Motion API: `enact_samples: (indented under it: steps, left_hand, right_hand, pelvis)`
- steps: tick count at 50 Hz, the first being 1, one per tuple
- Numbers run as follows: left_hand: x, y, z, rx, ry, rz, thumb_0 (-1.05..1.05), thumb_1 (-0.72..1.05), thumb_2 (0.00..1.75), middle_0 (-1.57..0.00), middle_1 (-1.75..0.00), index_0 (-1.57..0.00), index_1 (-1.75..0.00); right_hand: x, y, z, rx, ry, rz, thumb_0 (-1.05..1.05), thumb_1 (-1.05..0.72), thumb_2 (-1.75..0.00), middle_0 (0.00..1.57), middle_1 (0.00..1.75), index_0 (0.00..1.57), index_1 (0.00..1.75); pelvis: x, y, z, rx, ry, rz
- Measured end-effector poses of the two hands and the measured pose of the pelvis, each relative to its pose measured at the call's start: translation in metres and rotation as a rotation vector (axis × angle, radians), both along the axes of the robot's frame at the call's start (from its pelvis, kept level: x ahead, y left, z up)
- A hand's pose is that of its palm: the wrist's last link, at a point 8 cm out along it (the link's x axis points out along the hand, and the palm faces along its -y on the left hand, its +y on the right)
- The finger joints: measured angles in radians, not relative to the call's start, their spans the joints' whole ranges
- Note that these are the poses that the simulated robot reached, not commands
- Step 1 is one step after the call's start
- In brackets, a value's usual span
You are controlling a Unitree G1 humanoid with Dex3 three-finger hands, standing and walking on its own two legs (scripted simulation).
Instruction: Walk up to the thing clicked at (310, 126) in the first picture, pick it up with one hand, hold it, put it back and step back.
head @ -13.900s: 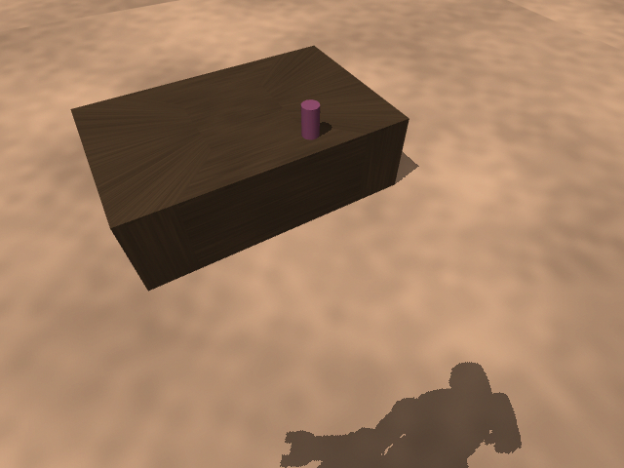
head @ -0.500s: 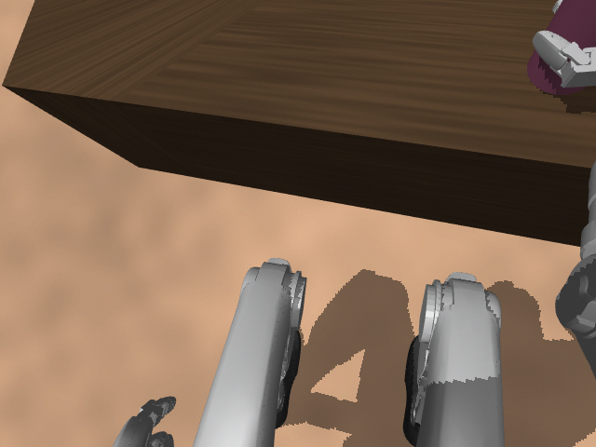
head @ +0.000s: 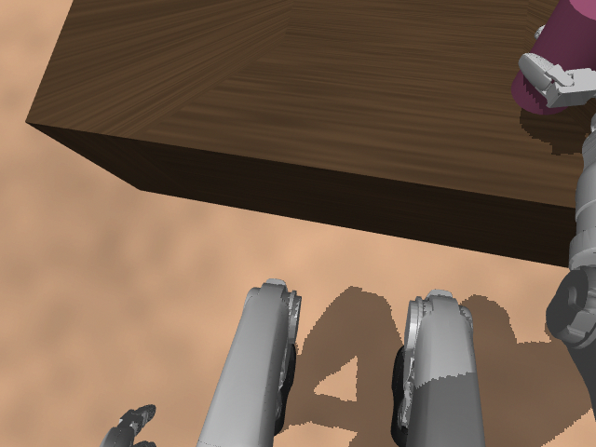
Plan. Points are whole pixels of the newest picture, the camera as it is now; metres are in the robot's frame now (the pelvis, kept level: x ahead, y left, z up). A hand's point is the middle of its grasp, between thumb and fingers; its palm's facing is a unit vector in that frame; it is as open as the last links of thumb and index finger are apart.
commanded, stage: settle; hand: right
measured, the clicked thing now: (570, 49) +0.55 -0.24 +0.03
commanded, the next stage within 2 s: lift in 0.60 s
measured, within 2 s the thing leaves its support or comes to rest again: neither
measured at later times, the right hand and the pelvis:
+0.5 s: hand (595, 36) +0.54 -0.24 +0.06, palm faces +0.19 +0.98 -0.01, open 9.7 cm; pelvis +0.00 +0.00 +0.03, yaw -1 degrees
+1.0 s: hand out of the picture +0.52 -0.24 +0.09, palm faces +0.19 +0.98 -0.02, open 9.7 cm; pelvis +0.01 -0.01 +0.06, yaw -1 degrees
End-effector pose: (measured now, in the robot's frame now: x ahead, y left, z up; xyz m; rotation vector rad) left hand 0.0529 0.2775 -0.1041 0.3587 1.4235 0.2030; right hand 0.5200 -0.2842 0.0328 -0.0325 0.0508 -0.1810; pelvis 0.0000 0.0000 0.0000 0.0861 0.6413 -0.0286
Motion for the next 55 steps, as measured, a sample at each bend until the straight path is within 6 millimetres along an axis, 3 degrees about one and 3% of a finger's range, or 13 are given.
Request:
enact_samples:
  steps: [20, 42, 55]
  left_hand:
    - [0.027, -0.012, 0.020, -0.042, -0.090, -0.038, 0.00, 0.91, 0.89, -0.20, -0.29, -0.19, -0.29]
    - [0.025, -0.015, 0.047, -0.023, -0.092, -0.038, 0.00, 0.91, 0.89, -0.20, -0.30, -0.20, -0.29]
    - [0.039, -0.027, 0.072, -0.057, -0.138, -0.029, 0.00, 0.92, 0.89, -0.20, -0.30, -0.21, -0.29]
  right_hand:
    - [-0.012, 0.001, 0.026, 0.018, -0.010, -0.007, -0.03, 0.26, -1.01, 0.77, 0.95, 0.70, 0.95]
    - [-0.019, -0.003, 0.042, 0.026, -0.012, 0.004, -0.03, 0.26, -1.01, 0.77, 0.95, 0.70, 0.95]
    - [-0.043, -0.006, 0.076, 0.019, -0.009, -0.012, -0.03, 0.26, -1.01, 0.77, 0.95, 0.70, 0.95]
  pelvis:
    - [0.002, 0.002, 0.025, -0.006, -0.019, -0.003]
    - [0.004, -0.002, 0.045, 0.003, -0.034, -0.010]
    - [0.011, -0.006, 0.077, -0.002, -0.074, -0.019]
